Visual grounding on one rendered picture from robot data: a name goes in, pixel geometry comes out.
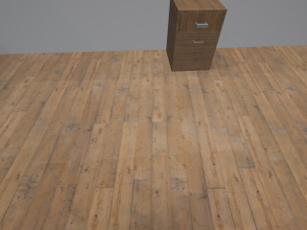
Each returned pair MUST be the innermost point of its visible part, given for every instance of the drawer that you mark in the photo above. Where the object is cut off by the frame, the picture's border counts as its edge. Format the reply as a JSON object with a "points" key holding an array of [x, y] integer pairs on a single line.
{"points": [[187, 21]]}

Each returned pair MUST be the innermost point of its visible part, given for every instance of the cabinet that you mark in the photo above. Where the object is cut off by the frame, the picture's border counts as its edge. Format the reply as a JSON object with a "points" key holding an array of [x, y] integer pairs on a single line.
{"points": [[181, 53]]}

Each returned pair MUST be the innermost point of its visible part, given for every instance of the handle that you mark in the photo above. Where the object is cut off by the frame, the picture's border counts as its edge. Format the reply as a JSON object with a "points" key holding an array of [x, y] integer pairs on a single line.
{"points": [[202, 25], [198, 43]]}

